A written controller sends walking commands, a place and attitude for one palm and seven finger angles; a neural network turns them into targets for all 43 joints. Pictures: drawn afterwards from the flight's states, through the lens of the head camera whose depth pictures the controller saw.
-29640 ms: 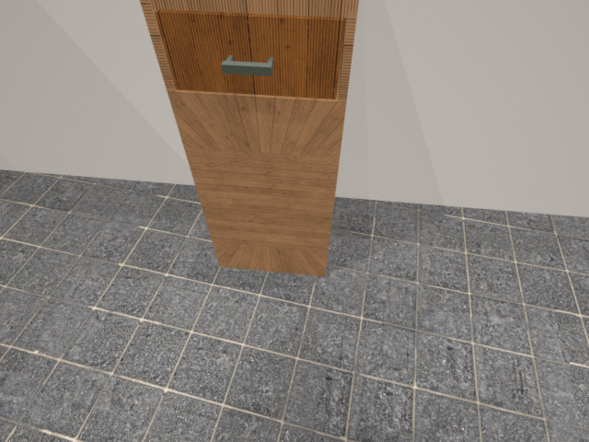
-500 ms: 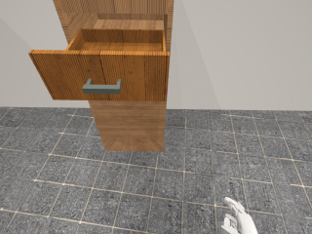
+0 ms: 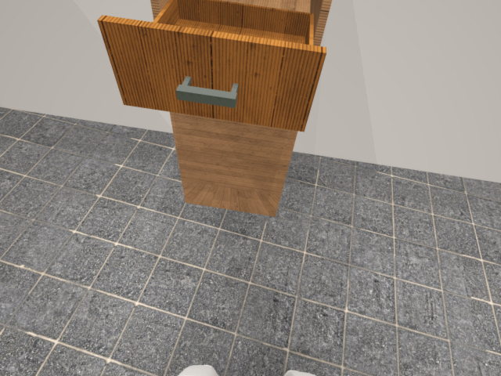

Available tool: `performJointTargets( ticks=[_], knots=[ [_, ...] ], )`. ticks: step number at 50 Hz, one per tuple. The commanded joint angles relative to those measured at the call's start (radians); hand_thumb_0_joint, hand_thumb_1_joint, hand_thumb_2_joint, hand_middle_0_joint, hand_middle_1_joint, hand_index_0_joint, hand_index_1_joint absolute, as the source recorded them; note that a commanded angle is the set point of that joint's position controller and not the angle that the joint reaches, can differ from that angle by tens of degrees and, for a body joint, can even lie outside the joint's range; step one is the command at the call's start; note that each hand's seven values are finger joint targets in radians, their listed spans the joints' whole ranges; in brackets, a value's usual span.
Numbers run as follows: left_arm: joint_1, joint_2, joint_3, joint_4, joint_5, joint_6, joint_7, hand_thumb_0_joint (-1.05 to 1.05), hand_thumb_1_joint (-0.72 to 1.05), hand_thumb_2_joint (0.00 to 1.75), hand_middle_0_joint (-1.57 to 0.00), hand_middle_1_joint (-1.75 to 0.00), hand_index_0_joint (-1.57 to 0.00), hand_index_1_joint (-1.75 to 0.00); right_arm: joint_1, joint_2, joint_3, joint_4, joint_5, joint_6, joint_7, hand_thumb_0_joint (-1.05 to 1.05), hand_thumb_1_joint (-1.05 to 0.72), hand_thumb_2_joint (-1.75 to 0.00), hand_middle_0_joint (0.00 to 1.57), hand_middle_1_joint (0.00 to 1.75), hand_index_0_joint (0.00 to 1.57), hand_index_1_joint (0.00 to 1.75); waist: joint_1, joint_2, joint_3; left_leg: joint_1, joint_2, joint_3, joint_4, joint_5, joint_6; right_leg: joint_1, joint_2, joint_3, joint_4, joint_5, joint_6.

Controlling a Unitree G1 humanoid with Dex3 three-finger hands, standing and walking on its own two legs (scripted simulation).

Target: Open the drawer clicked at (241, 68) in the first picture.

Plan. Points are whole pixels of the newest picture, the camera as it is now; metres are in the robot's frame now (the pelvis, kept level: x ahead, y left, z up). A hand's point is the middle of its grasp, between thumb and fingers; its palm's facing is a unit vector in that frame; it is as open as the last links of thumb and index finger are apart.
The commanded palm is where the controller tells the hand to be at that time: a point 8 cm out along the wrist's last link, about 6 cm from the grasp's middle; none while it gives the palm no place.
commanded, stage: let the arm hang, fingers relaxed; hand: left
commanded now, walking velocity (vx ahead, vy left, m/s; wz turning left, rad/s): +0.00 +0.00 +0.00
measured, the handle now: (209, 90) +0.56 +0.13 +0.13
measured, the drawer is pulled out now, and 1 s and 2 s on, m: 0.29 0.29 0.29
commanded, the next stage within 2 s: look to check the result in 0.68 s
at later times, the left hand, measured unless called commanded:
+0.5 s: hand out of the picture +0.07 +0.18 -0.12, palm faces -0.05 -0.94 -0.34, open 7.4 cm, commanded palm none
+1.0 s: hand out of the picture +0.03 +0.15 -0.14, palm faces -0.04 -0.96 -0.26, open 7.4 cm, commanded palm none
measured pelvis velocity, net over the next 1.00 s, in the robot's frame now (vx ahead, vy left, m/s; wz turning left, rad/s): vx -0.01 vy -0.06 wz -0.02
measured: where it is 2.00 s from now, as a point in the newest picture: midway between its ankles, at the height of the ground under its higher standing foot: outside the picture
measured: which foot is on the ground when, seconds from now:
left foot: down 0.00-1.00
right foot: up 0.00-0.26, down 0.28-1.00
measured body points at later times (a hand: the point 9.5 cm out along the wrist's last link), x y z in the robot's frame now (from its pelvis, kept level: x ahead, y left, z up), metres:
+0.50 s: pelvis -0.03 -0.04 +0.02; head -0.03 -0.07 +0.47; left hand +0.07 +0.23 -0.10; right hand +0.01 -0.30 -0.14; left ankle +0.02 +0.09 -0.72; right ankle -0.03 -0.17 -0.72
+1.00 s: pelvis -0.01 -0.06 +0.02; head +0.02 -0.07 +0.47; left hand +0.03 +0.20 -0.12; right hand -0.01 -0.31 -0.14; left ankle +0.02 +0.09 -0.72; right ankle -0.03 -0.17 -0.72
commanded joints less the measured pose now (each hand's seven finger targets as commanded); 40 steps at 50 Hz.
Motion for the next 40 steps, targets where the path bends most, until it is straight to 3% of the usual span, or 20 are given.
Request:
performJointTargets(
  ticks=[1,3,7,9,12,13,15,16,18,22,26,34,40],
  knots=[
    [-0.069,0.118,0.021,-0.039,-0.002,-0.048,0.000,0.00,0.90,0.90,-0.20,-0.30,-0.20,-0.30,0.005,-0.151,-0.031,-0.052,-0.001,-0.042,-0.036,0.00,-0.90,-0.90,0.20,0.30,0.20,0.30,-0.033,0.290,-0.066,0.083,0.277,-0.363,-0.504,-0.031,0.088,-0.104,-0.025,0.098,0.136,-0.091,0.003],
    [-0.080,0.117,0.019,0.002,0.001,-0.050,-0.010,0.00,0.90,0.90,-0.20,-0.30,-0.20,-0.30,-0.013,-0.171,-0.040,-0.033,0.005,-0.049,-0.042,0.00,-0.90,-0.90,0.20,0.30,0.20,0.30,-0.020,0.142,-0.058,0.104,0.277,-0.309,-0.485,0.040,0.101,-0.104,-0.034,0.090,0.149,-0.041,0.005],
    [-0.062,0.094,0.007,0.051,0.001,-0.057,-0.013,0.00,0.90,0.90,-0.20,-0.30,-0.20,-0.30,0.013,-0.163,-0.043,0.016,0.008,-0.051,-0.036,0.00,-0.90,-0.90,0.20,0.30,0.20,0.30,-0.021,0.146,-0.133,0.184,0.230,-0.217,-0.475,0.113,0.089,-0.017,-0.042,0.037,-0.009,-0.033,0.015],
    [-0.058,0.117,0.010,0.069,0.000,-0.060,-0.011,0.00,0.90,0.90,-0.20,-0.30,-0.20,-0.30,0.002,-0.172,-0.049,0.028,0.012,-0.052,-0.030,0.00,-0.90,-0.90,0.20,0.30,0.20,0.30,-0.016,0.151,-0.120,0.156,0.211,-0.192,-0.473,0.099,0.066,0.052,-0.043,0.031,-0.130,0.025,0.009],
    [-0.071,0.177,0.019,0.093,0.005,-0.074,0.000,0.00,0.90,0.90,-0.20,-0.30,-0.20,-0.30,-0.020,-0.171,-0.054,0.044,0.021,-0.053,-0.019,0.00,-0.90,-0.90,0.20,0.30,0.20,0.30,-0.011,0.056,-0.071,0.078,0.131,-0.130,-0.434,0.020,0.005,0.147,-0.088,0.111,-0.311,0.121,-0.021],
    [-0.079,0.196,0.023,0.094,0.001,-0.080,0.002,0.00,0.90,0.90,-0.20,-0.30,-0.20,-0.30,-0.024,-0.161,-0.053,0.052,0.023,-0.052,-0.012,0.00,-0.90,-0.90,0.20,0.30,0.20,0.30,-0.013,0.077,-0.066,0.090,0.112,-0.107,-0.428,0.034,-0.004,0.138,-0.114,0.124,-0.330,0.108,-0.033],
    [-0.083,0.223,0.022,0.099,0.001,-0.079,0.002,0.00,0.90,0.90,-0.20,-0.30,-0.20,-0.30,-0.037,-0.150,-0.053,0.056,0.018,-0.054,-0.004,0.00,-0.90,-0.90,0.20,0.30,0.20,0.30,-0.017,0.134,-0.062,0.147,0.110,-0.117,-0.436,0.046,-0.007,0.089,-0.132,0.126,-0.320,0.080,-0.041],
    [-0.093,0.225,0.022,0.111,0.004,-0.084,0.002,0.00,0.90,0.90,-0.20,-0.30,-0.20,-0.30,-0.051,-0.164,-0.058,0.055,0.016,-0.055,-0.005,0.00,-0.90,-0.90,0.20,0.30,0.20,0.30,-0.017,0.089,-0.077,0.154,0.122,-0.119,-0.428,0.063,-0.005,0.101,-0.119,0.114,-0.311,0.117,-0.033],
    [-0.134,0.222,0.020,0.107,0.005,-0.093,0.004,0.00,0.90,0.90,-0.20,-0.30,-0.20,-0.30,-0.075,-0.177,-0.065,0.052,0.019,-0.051,-0.003,0.00,-0.90,-0.90,0.20,0.30,0.20,0.30,-0.021,-0.058,-0.063,0.150,0.109,-0.089,-0.388,0.107,-0.005,0.115,-0.120,0.115,-0.344,0.162,-0.027],
    [-0.208,0.222,0.017,0.093,0.003,-0.092,0.008,0.00,0.90,0.90,-0.20,-0.30,-0.20,-0.30,-0.080,-0.164,-0.057,0.075,0.012,-0.042,0.003,0.00,-0.90,-0.90,0.20,0.30,0.20,0.30,-0.041,-0.042,-0.001,0.162,0.090,-0.065,-0.377,0.113,-0.024,0.055,-0.133,0.146,-0.397,0.069,-0.026],
    [-0.228,0.223,0.018,0.088,0.002,-0.089,0.008,0.00,0.90,0.90,-0.20,-0.30,-0.20,-0.30,-0.082,-0.156,-0.049,0.086,0.008,-0.034,0.006,0.00,-0.90,-0.90,0.20,0.30,0.20,0.30,-0.043,-0.048,-0.002,0.167,0.079,-0.045,-0.348,0.124,-0.034,0.053,-0.143,0.171,-0.443,-0.001,-0.031],
    [-0.243,0.211,0.022,0.094,-0.003,-0.094,0.009,0.00,0.90,0.90,-0.20,-0.30,-0.20,-0.30,-0.094,-0.163,-0.040,0.099,0.009,-0.039,-0.001,0.00,-0.90,-0.90,0.20,0.30,0.20,0.30,-0.039,-0.011,-0.061,0.186,0.097,-0.043,-0.347,0.232,-0.046,0.135,-0.136,0.155,-0.415,0.178,-0.031],
    [-0.227,0.185,0.018,0.113,-0.006,-0.088,0.010,0.00,0.90,0.90,-0.20,-0.30,-0.20,-0.30,-0.087,-0.152,-0.032,0.114,0.009,-0.036,-0.008,0.00,-0.90,-0.90,0.20,0.30,0.20,0.30,-0.035,0.038,-0.070,0.200,0.109,-0.049,-0.364,0.236,-0.049,0.151,-0.125,0.136,-0.405,0.192,-0.028]
  ],
)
